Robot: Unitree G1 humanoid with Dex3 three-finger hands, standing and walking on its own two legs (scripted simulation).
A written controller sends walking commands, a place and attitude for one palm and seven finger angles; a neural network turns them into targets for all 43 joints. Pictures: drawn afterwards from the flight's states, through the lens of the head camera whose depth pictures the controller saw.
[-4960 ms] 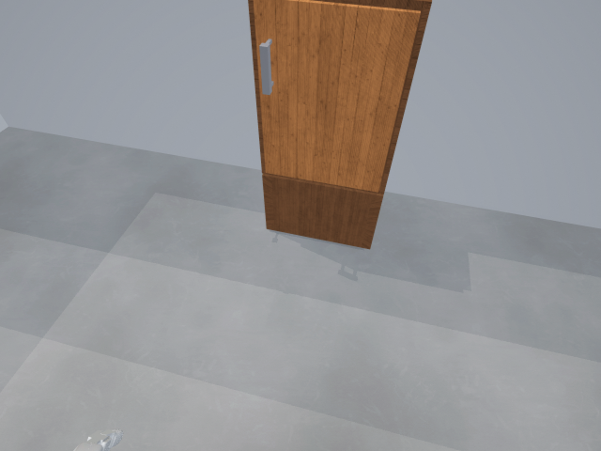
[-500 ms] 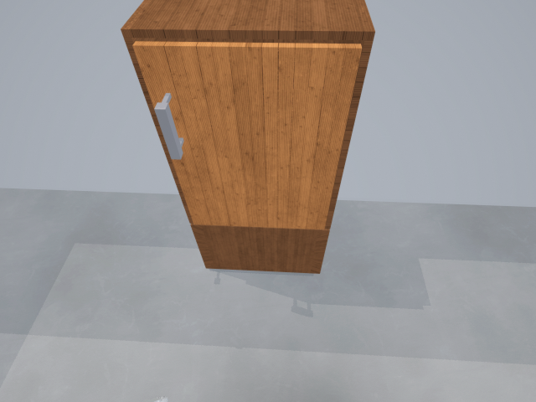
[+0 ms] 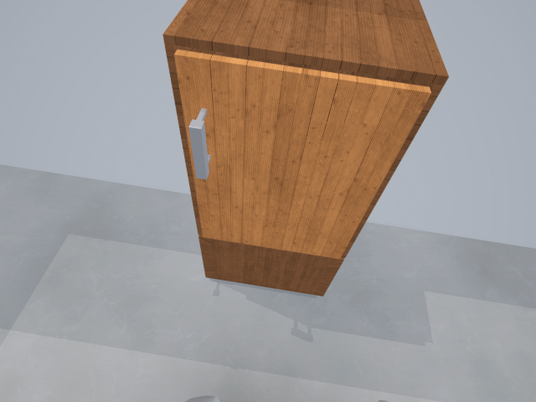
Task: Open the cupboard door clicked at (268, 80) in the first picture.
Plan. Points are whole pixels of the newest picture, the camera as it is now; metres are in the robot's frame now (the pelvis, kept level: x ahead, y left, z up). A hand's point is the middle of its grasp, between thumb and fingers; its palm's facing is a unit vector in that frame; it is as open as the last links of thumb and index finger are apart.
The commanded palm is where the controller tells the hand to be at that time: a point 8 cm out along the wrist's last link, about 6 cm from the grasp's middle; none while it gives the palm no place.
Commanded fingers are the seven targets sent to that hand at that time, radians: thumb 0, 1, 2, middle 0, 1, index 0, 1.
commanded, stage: come to a stop and stand still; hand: left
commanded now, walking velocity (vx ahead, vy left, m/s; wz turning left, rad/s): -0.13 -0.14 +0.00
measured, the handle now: (202, 144) +0.56 +0.19 +0.01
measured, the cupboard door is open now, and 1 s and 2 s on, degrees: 0 0 0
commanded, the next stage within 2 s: look again from close up in 1.26 s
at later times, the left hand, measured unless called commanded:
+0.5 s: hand out of the picture -0.02 +0.12 -0.15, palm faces +0.05 -0.97 -0.24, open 7.3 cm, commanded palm none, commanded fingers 0.00 0.90 0.90 -0.20 -0.30 -0.20 -0.30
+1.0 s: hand out of the picture -0.01 +0.22 -0.18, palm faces +0.04 -0.97 -0.24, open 7.4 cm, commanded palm none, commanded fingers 0.00 0.90 0.90 -0.20 -0.30 -0.20 -0.30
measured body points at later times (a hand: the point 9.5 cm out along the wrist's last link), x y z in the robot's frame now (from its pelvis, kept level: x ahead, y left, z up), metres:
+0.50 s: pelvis -0.04 -0.06 +0.01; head -0.03 -0.09 +0.46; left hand -0.02 +0.17 -0.13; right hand -0.05 -0.30 -0.16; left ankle -0.06 +0.09 -0.69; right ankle -0.04 -0.17 -0.74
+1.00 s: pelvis -0.03 +0.03 -0.01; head -0.02 +0.02 +0.44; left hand -0.01 +0.27 -0.16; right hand +0.03 -0.21 -0.16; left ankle -0.08 +0.08 -0.74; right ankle -0.04 -0.16 -0.73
